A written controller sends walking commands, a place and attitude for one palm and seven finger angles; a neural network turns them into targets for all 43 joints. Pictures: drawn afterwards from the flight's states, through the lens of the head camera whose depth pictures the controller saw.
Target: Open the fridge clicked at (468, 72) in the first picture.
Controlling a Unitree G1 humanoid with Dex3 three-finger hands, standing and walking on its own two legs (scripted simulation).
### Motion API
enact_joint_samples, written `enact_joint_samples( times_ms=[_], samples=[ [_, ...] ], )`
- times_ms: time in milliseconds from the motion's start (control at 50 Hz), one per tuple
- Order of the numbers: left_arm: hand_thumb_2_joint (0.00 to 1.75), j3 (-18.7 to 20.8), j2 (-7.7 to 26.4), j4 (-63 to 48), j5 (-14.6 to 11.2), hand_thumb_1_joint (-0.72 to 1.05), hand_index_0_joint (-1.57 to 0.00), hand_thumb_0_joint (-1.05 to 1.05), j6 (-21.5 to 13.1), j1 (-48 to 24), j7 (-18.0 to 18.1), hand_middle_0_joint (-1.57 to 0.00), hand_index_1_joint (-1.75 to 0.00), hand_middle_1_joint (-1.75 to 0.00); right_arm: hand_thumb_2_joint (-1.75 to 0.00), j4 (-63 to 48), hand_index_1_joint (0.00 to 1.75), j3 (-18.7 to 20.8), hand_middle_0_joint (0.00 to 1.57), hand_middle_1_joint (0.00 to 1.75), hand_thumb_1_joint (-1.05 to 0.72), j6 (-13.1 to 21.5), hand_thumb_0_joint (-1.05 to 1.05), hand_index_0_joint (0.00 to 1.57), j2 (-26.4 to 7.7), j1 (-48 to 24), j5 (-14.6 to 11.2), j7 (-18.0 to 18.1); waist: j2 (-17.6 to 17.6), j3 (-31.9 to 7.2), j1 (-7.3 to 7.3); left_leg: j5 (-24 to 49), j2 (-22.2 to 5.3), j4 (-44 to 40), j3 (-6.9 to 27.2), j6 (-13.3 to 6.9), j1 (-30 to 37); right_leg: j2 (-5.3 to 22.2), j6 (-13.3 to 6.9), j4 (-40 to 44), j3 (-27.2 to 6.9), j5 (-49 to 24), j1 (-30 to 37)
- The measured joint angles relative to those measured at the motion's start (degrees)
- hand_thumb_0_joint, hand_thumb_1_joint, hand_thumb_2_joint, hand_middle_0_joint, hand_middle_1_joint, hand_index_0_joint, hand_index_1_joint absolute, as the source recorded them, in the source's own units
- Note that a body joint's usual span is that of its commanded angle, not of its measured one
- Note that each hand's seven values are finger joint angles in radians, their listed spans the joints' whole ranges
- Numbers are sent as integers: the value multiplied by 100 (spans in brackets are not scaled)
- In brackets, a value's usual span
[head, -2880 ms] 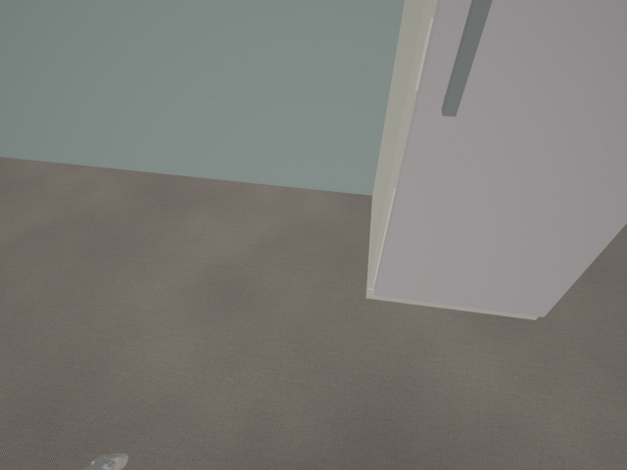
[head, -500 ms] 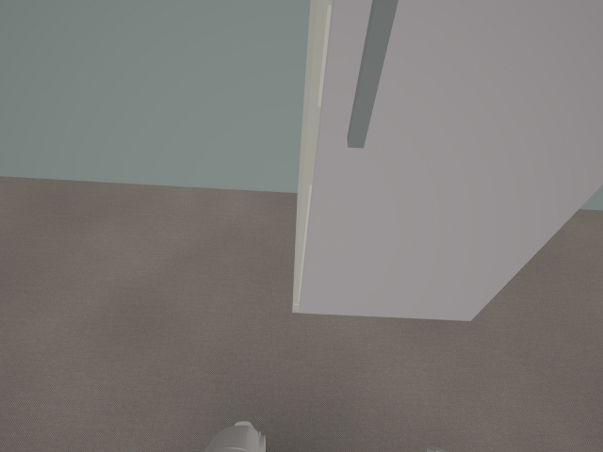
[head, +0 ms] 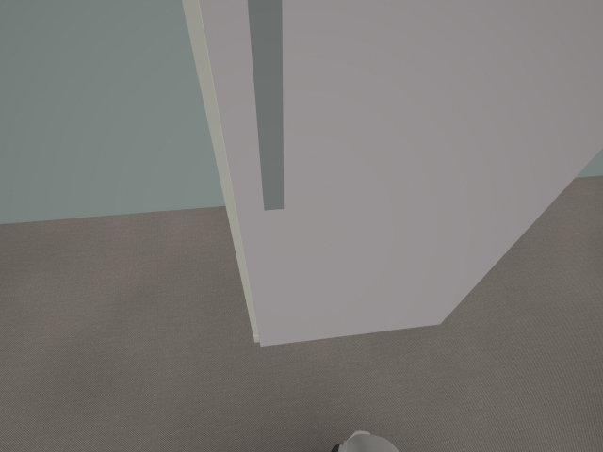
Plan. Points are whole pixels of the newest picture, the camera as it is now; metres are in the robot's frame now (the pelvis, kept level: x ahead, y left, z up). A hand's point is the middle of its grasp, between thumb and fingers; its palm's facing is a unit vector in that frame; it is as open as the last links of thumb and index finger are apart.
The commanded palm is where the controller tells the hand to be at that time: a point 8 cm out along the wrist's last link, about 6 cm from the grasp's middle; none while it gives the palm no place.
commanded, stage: come to a stop and stand still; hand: left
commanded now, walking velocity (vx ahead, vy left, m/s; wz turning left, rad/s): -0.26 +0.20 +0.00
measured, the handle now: (266, 86) +0.44 +0.05 +0.25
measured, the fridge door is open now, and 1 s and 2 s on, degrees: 0 0 0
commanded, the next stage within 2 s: look again from close up in 1.36 s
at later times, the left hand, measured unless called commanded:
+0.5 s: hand out of the picture +0.00 +0.23 -0.18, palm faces +0.12 -0.97 -0.22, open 7.4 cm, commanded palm none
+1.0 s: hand out of the picture -0.08 +0.22 -0.16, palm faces +0.03 -0.98 -0.21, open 7.3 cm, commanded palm none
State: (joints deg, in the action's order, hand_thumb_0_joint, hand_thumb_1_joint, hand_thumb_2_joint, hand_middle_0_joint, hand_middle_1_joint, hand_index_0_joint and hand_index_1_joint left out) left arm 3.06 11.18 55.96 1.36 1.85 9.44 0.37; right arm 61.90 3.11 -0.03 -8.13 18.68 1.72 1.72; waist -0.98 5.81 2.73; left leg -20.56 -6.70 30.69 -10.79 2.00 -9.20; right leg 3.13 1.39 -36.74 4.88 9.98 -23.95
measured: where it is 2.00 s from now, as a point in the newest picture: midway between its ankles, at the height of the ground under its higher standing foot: outside the picture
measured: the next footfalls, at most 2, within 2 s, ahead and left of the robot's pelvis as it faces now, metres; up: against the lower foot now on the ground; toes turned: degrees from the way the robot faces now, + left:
right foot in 0.02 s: +0.11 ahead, -0.13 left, +0.00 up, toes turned -6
left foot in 0.48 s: -0.05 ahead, +0.14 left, +0.00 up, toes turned +5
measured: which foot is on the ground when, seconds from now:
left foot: down 0.00-0.02, up 0.04-0.46, down 0.48-1.00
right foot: up 0.00-0.00, down 0.02-0.48, up 0.50-0.82, down 0.84-1.00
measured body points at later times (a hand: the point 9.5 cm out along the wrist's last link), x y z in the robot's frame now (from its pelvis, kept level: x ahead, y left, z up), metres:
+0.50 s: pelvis -0.05 +0.02 -0.01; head -0.04 +0.04 +0.44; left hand +0.00 +0.28 -0.16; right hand +0.05 -0.22 -0.14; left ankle -0.09 +0.14 -0.74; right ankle +0.07 -0.12 -0.73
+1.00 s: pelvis -0.08 +0.05 +0.01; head -0.07 +0.04 +0.46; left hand -0.08 +0.27 -0.15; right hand -0.10 -0.15 -0.16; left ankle -0.09 +0.14 -0.73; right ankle -0.12 -0.06 -0.73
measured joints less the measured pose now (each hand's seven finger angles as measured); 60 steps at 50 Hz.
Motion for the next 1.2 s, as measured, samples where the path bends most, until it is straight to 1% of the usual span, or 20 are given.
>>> enact_joint_samples(
  times_ms=[20, 40, 80, 100, 160, 220, 320, 420, 480, 520, 560, 620, 660, 720, 800, 820, 860, 940, 1080, 1200],
  samples=[
    [90, -21, -13, -21, 6, 91, -19, 0, -68, 5, -2, -20, -30, -30, -90, -15, 30, 15, 20, 30, -91, -32, 0, 20, 0, 45, -16, -19, 4, -11, 2, -153, 8, 318, 12, 39, -134, 27, -63, 308, 35, -227, 185],
    [90, -28, -72, -11, 16, 91, -19, 0, -135, -36, 18, -20, -30, -30, -90, -16, 30, 34, 20, 30, -91, -85, 0, 20, -42, 2, -48, -34, 89, 18, -26, -541, 31, 901, 187, 40, -379, 5, -150, 222, 41, 52, 134],
    [90, -75, -221, 5, 1, 91, -19, 0, -179, -161, 51, -20, -30, -30, -90, -52, 30, 88, 20, 30, -91, -203, 1, 20, -146, -169, -105, -17, 301, 147, 8, -1146, 263, 2184, 739, -12, -883, -16, -273, 4, 86, 381, 66],
    [90, -94, -279, -4, -3, 91, -19, 0, -172, -216, 63, -20, -30, -30, -90, -74, 30, 109, 20, 30, -91, -243, 1, 20, -182, -247, -115, -10, 363, 185, 13, -1230, 392, 2759, 893, -12, -1101, 1, -300, 16, 106, 407, 82],
    [90, -113, -373, -48, -47, 91, -20, 0, -131, -332, 125, -20, -30, -30, -90, -123, 30, 140, 20, 30, -91, -330, 1, 20, -251, -477, -106, -32, 405, 194, -56, -960, 636, 3943, 1038, 71, -1560, 57, -306, 226, 119, 258, 173],
    [90, -117, -403, -100, -59, 90, -20, 0, -136, -369, 185, -20, -30, -30, -90, -213, 30, 152, 20, 30, -91, -416, 1, 20, -323, -715, -66, -80, 391, 111, -141, -558, 725, 4267, 1113, 161, -1784, 100, -316, 469, 136, 82, 228],
    [90, -80, -335, -132, 0, 90, -20, 0, -119, -309, 226, -21, -30, -30, -90, -404, 30, 161, 20, 30, -91, -445, 1, 20, -424, -1028, -18, -143, 289, -61, -290, -379, 644, 3605, 1146, 211, -1678, 196, -271, 705, 162, -168, 233],
    [90, -12, -129, -111, 81, 90, -20, 0, -8, -80, 163, -21, -30, -30, -90, -567, 30, 116, 20, 30, -91, -332, 0, 20, -428, -1108, -46, -206, 93, -256, -443, -547, 506, 1976, 973, 70, -1025, 252, -165, 841, 141, -403, 164],
    [90, 36, 22, -49, 56, 90, -20, 0, 85, 118, 139, -20, -30, -30, -90, -654, 30, 46, 20, 30, -91, -188, 0, 20, -396, -966, -75, -208, -12, -411, -464, -214, 494, 477, 840, -44, -369, 245, -54, 735, 123, -450, 6],
    [90, 84, 148, 69, -8, 90, -20, 0, 187, 222, 133, -20, -30, -30, -90, -629, 30, 6, 20, 30, -91, -143, 0, 20, -271, -833, -44, -176, -188, -444, -421, -99, 584, 333, 795, -191, -327, 216, 9, 215, -106, 377, -194],
    [90, 127, 202, 179, -15, 91, -20, 0, 285, 374, 119, -20, -30, -30, -90, -580, 30, -78, 20, 30, -91, -194, 0, 20, -169, -626, -7, -144, -219, -548, -384, 20, 584, 178, 810, -305, -294, 6, 19, -527, -362, 928, -351],
    [90, 146, 221, 285, 7, 91, -19, 0, 269, 590, 83, -20, -30, -30, -90, -403, 30, -184, 20, 30, -91, -228, 0, 20, -63, -400, -12, -79, -208, -630, -404, 327, 621, -294, 819, -387, -188, -228, 46, -1659, -590, 892, -439],
    [90, 121, 216, 361, 0, 91, -19, 0, 194, 737, 79, -20, -30, -30, -90, -289, 30, -230, 20, 30, -90, -194, 1, 20, 2, -334, -45, -44, -242, -614, -451, 483, 701, -554, 749, -439, -128, -253, 91, -1948, -625, 802, -314],
    [90, 35, 154, 540, -30, 91, -19, 0, 148, 887, 102, -20, -30, -30, -90, -172, 30, -244, 20, 30, -91, -96, 1, 20, 70, -283, -60, 32, -250, -540, -428, 610, 824, -760, 658, -517, -86, -195, 147, -1505, -537, 989, 160],
    [90, -103, -21, 749, -83, 91, -19, 0, 116, 884, 131, -20, -30, -30, -90, -28, 30, -235, 20, 30, -92, 2, 1, 20, 74, -242, -77, 55, -153, -422, -318, 651, 933, -787, 577, -568, -93, -138, 129, 8, -372, 1171, 1000],
    [90, -133, -64, 785, -93, 91, -19, 0, 83, 864, 140, -20, -30, -30, -90, 18, 30, -236, 20, 30, -92, 14, 1, 20, 72, -226, -93, 50, -133, -413, -302, 637, 959, -748, 551, -565, -115, -131, 111, 452, -350, 925, 1208],
    [90, -184, -179, 869, -102, 91, -19, 0, -6, 791, 173, -20, -30, -30, -90, 140, 30, -230, 20, 30, -91, 23, 1, 20, 48, -209, -138, 37, -21, -409, -291, 571, 951, -597, 518, -543, -184, -151, -77, 1081, -333, 837, 1519],
    [90, -299, -401, 922, -112, 91, -19, 0, -166, 665, 205, -20, -30, -30, -90, 332, 30, -257, 20, 30, -91, 12, 1, 20, 30, -197, -154, 17, 231, -427, -207, 677, 872, -739, 554, -513, -66, -239, -173, 1258, -294, 682, 1642],
    [90, -314, -326, 969, -117, 94, -20, 1, -182, 609, 263, -20, -30, -30, -90, 542, 30, -334, 20, 30, -91, 26, 1, 20, 212, -133, -133, -7, 97, -528, -197, 812, 813, -896, 545, -437, 107, -302, -229, 1328, -304, 588, 1765],
    [90, -330, -366, 981, -124, 93, -20, 1, -187, 700, 236, -20, -30, -30, -90, 581, 30, -329, 20, 30, -91, 11, 1, 20, 206, -100, -126, 0, 58, -530, -222, 885, 758, -913, 553, -400, 85, -358, -271, 1390, -295, 490, 1759]
  ],
)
